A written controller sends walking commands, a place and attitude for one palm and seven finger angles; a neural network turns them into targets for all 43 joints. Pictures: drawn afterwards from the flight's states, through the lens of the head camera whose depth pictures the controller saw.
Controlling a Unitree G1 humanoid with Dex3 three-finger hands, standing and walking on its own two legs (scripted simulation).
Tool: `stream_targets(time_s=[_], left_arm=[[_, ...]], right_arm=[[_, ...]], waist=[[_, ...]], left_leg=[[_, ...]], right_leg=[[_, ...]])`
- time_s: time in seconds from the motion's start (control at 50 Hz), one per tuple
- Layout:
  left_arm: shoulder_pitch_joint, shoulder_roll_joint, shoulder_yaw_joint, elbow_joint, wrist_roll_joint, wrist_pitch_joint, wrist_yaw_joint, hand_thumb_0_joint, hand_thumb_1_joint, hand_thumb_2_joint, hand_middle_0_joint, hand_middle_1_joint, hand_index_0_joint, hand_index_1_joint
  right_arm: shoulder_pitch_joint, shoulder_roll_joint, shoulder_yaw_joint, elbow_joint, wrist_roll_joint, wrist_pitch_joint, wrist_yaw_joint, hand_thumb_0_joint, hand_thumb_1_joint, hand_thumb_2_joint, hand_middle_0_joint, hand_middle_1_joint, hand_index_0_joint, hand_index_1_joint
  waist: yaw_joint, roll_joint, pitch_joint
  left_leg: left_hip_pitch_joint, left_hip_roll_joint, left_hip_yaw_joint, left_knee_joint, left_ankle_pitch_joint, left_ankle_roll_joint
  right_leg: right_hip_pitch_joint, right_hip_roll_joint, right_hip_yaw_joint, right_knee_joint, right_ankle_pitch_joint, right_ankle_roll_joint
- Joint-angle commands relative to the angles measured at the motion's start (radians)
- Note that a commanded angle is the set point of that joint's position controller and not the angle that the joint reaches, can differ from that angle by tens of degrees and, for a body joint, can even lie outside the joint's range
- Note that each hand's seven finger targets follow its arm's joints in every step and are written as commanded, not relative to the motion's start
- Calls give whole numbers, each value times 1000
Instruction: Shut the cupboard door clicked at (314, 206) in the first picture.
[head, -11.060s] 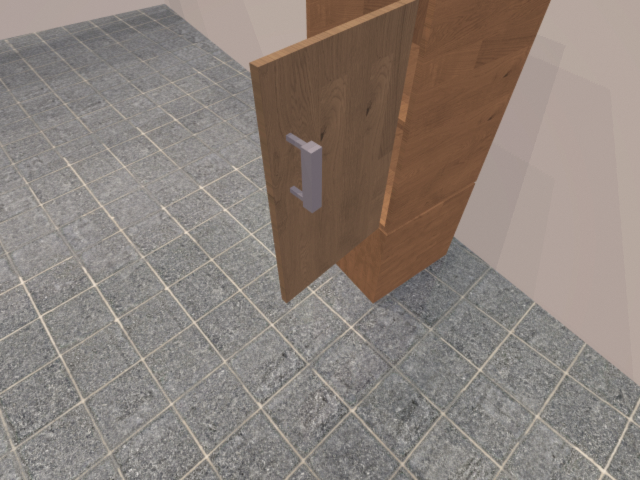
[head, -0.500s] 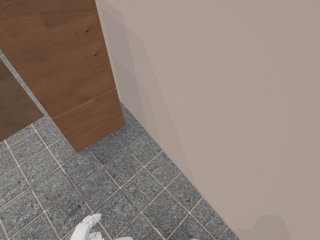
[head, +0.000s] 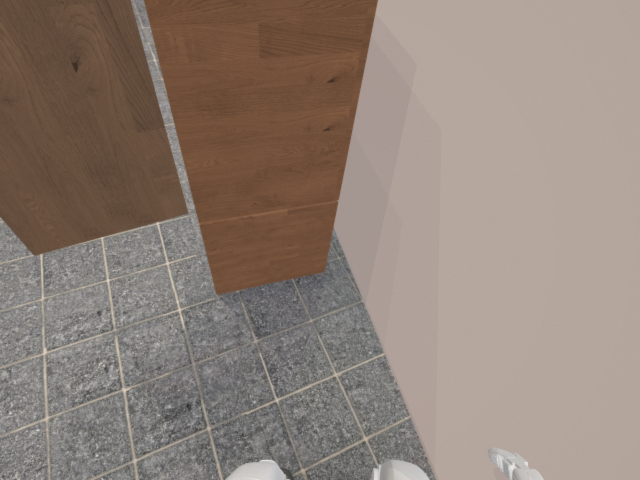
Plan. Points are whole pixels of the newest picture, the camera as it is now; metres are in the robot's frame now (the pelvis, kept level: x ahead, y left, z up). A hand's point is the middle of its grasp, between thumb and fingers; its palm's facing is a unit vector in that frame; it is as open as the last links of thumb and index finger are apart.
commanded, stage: turn to face it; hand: left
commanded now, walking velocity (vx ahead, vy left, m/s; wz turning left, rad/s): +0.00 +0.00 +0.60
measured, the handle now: out of the picture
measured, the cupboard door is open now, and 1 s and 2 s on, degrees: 99 99 99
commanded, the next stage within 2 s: take the last steps up to it in 0.70 s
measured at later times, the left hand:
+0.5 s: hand out of the picture +0.11 +0.15 -0.14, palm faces +0.26 -0.92 -0.29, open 7.4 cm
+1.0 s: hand out of the picture -0.07 +0.11 -0.17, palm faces +0.54 -0.81 -0.24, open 7.4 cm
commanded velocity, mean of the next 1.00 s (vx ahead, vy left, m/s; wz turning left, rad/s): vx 0.07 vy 0.03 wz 0.40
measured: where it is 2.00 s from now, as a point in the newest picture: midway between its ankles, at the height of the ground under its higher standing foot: (252, 458)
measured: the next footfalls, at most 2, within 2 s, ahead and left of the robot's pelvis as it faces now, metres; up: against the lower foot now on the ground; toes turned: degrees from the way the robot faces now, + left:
right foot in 0.46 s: +0.09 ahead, -0.18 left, +0.00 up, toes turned +17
left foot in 0.90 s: +0.03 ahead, +0.05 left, +0.00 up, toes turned +30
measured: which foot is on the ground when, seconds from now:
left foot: down 0.00-0.46, up 0.48-0.88, down 0.90-1.00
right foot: up 0.00-0.44, down 0.46-0.90, up 0.92-1.00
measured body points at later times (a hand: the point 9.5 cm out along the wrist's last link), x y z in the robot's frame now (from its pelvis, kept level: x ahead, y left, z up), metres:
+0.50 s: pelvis +0.04 -0.08 +0.00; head +0.09 -0.08 +0.45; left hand +0.09 +0.20 -0.12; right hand +0.13 -0.32 -0.15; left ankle +0.07 +0.05 -0.71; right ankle +0.06 -0.19 -0.73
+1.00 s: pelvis +0.05 -0.06 +0.00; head +0.07 -0.03 +0.45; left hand -0.09 +0.16 -0.15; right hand +0.30 -0.20 -0.12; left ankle -0.01 +0.03 -0.73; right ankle +0.07 -0.18 -0.67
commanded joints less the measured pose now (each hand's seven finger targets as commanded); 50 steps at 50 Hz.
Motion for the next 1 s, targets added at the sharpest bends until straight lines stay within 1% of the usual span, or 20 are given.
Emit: stream_targets(time_s=[0.0,0.24,0.32,0.38,0.4,0.42,0.44,0.46,0.5,0.54,0.64,0.72,0.78,0.82,0.84,0.86,0.88,0.9,0.92,0.98], left_arm=[[67,78,20,-71,4,-12,2,0,900,900,-200,-300,-200,-300],[-87,77,13,-150,-6,-17,16,0,900,900,-200,-300,-200,-300],[-63,74,8,-153,-11,-18,22,0,900,900,-200,-300,-200,-300],[23,84,15,-133,-18,-23,28,0,900,900,-200,-300,-200,-300],[71,113,24,-124,-17,-30,32,0,900,900,-200,-300,-200,-300],[79,182,36,-127,-4,-39,37,0,900,900,-200,-300,-200,-300],[38,218,33,-148,6,-37,35,0,900,900,-200,-300,-200,-300],[-5,174,23,-156,-4,-41,39,0,900,900,-200,-300,-200,-300],[-63,110,5,-153,-12,-54,32,0,900,900,-200,-300,-200,-300],[-39,89,0,-142,-12,-61,30,0,900,900,-200,-300,-200,-300],[116,116,6,-80,-5,-67,30,0,900,900,-200,-300,-200,-300],[157,138,10,-41,5,-63,27,0,900,900,-200,-300,-200,-300],[154,149,10,-20,4,-61,26,0,900,900,-200,-300,-200,-300],[139,144,8,-5,-5,-65,19,0,900,900,-200,-300,-200,-300],[112,138,8,-13,-14,-65,14,0,900,900,-200,-300,-200,-300],[107,102,4,-35,-16,-62,5,0,900,900,-200,-300,-200,-300],[61,54,-12,-77,-9,-60,-1,0,900,900,-200,-300,-200,-300],[-16,72,-8,-90,1,-47,0,0,900,900,-200,-300,-200,-300],[-38,66,-9,-91,-1,-45,-4,0,900,900,-200,-300,-200,-300],[27,51,-8,-52,3,-40,-26,0,900,900,-200,-300,-200,-300]], right_arm=[[69,-172,-51,-55,11,-14,-9,0,-900,-900,200,300,200,300],[179,-152,-76,-13,2,7,-10,0,-900,-900,200,300,200,300],[154,-158,-85,-19,-1,19,-10,0,-900,-900,200,300,200,300],[112,-143,-86,-32,6,26,-8,0,-900,-900,200,300,200,300],[97,-121,-83,-39,14,27,-3,0,-900,-900,200,300,200,300],[107,-65,-78,-47,25,26,3,0,-900,-900,200,300,200,300],[107,-68,-77,-67,16,22,6,0,-900,-900,200,300,200,300],[90,-99,-84,-49,1,30,10,0,-900,-900,200,300,200,300],[123,-80,-79,-12,4,45,19,0,-900,-900,200,300,200,300],[114,-61,-70,-10,7,48,22,0,-900,-900,200,300,200,300],[7,-38,-47,-18,12,44,17,0,-900,-900,200,300,200,300],[-49,-24,-31,-17,20,36,16,0,-900,-900,200,300,200,300],[-39,-25,-19,-5,23,24,10,0,-900,-900,200,300,200,300],[9,-40,-16,14,16,10,7,0,-900,-900,200,300,200,300],[69,-78,-22,25,10,0,4,0,-900,-900,200,300,200,300],[127,-163,-41,33,0,-9,0,0,-900,-900,200,300,200,300],[201,-240,-58,41,-2,-4,-2,0,-900,-900,200,300,200,300],[213,-223,-56,50,0,-2,-10,0,-900,-900,200,300,200,300],[182,-201,-50,36,1,-7,-18,0,-900,-900,200,300,200,300],[77,-142,-31,4,1,-23,-16,0,-900,-900,200,300,200,300]], waist=[[-29,123,-166],[-75,179,-152],[-60,193,-147],[-19,192,-159],[7,124,-165],[12,-99,-155],[2,-212,-109],[-17,-151,-74],[-66,-144,-44],[-60,-140,-52],[4,-124,-87],[22,-186,-85],[9,-183,-105],[-25,-150,-120],[-62,-102,-141],[-89,110,-191],[-121,290,-176],[-130,225,-131],[-109,241,-92],[-30,207,-1]], left_leg=[[166,248,-324,-298,-28,29],[250,231,-511,-247,74,72],[185,205,-550,-227,87,62],[53,155,-534,-194,45,21],[-58,109,-485,-136,-45,-21],[-230,0,-331,45,-253,-96],[-256,-78,-141,307,-387,-144],[-209,-22,-165,474,-350,-134],[-204,18,-131,620,-249,-154],[-202,32,-102,624,-209,-169],[-181,38,-51,443,-263,-183],[-77,21,-7,256,-294,-168],[33,5,18,81,-235,-150],[203,-9,39,-91,-98,-131],[332,43,11,-167,-4,-100],[490,226,-224,-179,111,-6],[523,427,-446,-236,210,137],[451,415,-455,-261,64,174],[410,381,-440,-274,-42,168],[210,278,-305,-341,-180,95]], right_leg=[[-62,-3,37,-40,78,14],[-36,58,64,-283,-25,10],[98,99,57,-439,-46,-15],[340,118,50,-677,65,-37],[488,65,99,-837,99,-56],[594,-154,323,-966,7,-131],[462,-372,452,-1012,35,-233],[341,-329,382,-983,165,-238],[331,-213,191,-910,426,-213],[366,-180,99,-877,576,-195],[517,-202,70,-815,820,-198],[509,-204,60,-788,884,-203],[496,-197,42,-742,905,-191],[413,-181,16,-683,817,-144],[320,-167,-23,-603,689,-113],[119,-65,-94,-431,322,-58],[-73,22,-124,-208,-241,-35],[-134,13,-40,-110,-263,-42],[-175,-4,-2,-70,-204,-45],[-60,-16,-18,-155,-62,-56]])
